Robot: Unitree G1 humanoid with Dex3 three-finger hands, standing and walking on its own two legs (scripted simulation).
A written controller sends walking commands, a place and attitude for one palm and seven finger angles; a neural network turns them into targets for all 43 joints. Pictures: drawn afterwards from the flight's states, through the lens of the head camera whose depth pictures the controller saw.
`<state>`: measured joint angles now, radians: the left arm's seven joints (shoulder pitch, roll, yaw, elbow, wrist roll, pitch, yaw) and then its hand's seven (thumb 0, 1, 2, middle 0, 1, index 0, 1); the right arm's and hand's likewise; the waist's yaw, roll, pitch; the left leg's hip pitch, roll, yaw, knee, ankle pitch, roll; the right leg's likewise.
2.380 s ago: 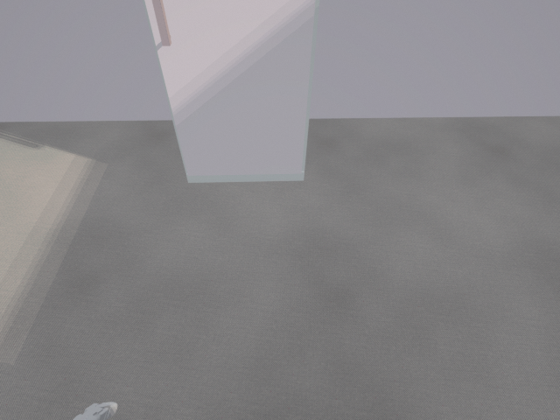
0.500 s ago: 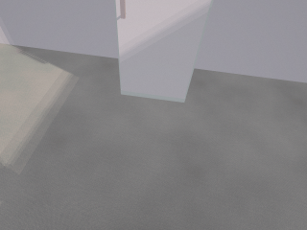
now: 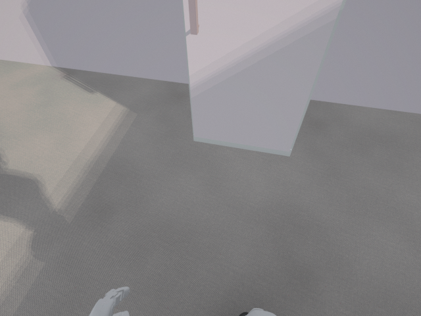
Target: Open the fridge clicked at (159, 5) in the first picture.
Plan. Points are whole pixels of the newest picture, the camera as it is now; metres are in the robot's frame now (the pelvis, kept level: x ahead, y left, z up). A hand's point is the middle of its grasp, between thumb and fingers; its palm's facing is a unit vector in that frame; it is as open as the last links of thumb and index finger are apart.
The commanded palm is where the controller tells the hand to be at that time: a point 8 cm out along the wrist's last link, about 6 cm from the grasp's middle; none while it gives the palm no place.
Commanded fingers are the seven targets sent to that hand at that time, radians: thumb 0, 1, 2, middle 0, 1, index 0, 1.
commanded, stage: walk to a spot facing it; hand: left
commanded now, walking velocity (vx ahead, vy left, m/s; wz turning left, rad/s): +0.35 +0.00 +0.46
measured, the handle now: out of the picture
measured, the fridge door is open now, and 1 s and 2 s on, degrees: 0 0 0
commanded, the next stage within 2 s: turn to face it in 0.52 s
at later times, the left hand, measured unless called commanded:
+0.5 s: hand out of the picture +0.08 +0.20 -0.18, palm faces +0.35 -0.92 -0.18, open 7.4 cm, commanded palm none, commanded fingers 0.00 0.90 0.90 -0.20 -0.30 -0.20 -0.30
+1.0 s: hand (109, 219) +0.38 +0.28 -0.15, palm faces +0.23 -0.96 -0.18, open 7.4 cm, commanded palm none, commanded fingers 0.00 0.90 0.90 -0.20 -0.30 -0.20 -0.30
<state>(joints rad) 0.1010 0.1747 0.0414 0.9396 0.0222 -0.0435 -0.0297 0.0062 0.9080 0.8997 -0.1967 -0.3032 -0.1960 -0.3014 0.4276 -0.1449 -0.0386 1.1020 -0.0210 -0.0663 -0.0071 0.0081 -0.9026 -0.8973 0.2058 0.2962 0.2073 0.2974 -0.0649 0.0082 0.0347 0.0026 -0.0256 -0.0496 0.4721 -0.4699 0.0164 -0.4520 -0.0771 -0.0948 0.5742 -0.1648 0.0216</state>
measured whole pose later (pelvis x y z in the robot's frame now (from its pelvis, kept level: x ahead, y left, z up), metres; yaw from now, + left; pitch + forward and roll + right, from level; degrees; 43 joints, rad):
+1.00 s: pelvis +0.35 +0.09 +0.01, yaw +11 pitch -2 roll +1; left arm 0.19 0.16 0.06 0.99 0.02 0.05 -0.01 0.00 0.91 0.90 -0.20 -0.30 -0.19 -0.30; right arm 0.29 -0.15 -0.03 1.05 -0.03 -0.03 -0.03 0.01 -0.91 -0.90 0.20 0.30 0.21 0.30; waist -0.02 -0.01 0.07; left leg -0.07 0.00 0.24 0.46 -0.36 0.06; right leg -0.43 -0.07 -0.08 0.79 -0.30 0.03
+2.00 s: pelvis +0.38 +0.11 +0.02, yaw -17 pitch +0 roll -1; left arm 0.18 0.21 0.06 1.00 0.02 0.07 -0.03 0.01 0.91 0.90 -0.19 -0.30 -0.19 -0.30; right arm 0.33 -0.18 -0.03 1.02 -0.03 -0.01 -0.02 0.01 -0.90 -0.90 0.20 0.30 0.21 0.30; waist -0.05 0.00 0.04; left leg -0.18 0.08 0.18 0.45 -0.27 0.01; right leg -0.31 -0.04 -0.05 0.76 -0.47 0.04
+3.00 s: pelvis +0.62 +0.00 +0.01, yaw -18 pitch -2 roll +2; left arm 0.20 0.16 0.02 1.05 0.02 -0.02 0.02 0.01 0.93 0.90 -0.19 -0.30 -0.19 -0.30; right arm 0.29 -0.15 -0.03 1.11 -0.01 0.00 -0.02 0.01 -0.92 -0.90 0.20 0.30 0.20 0.30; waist -0.03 0.03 0.03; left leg -0.18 0.04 0.14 0.54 -0.33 -0.01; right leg -0.33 -0.07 -0.10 0.57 -0.20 -0.02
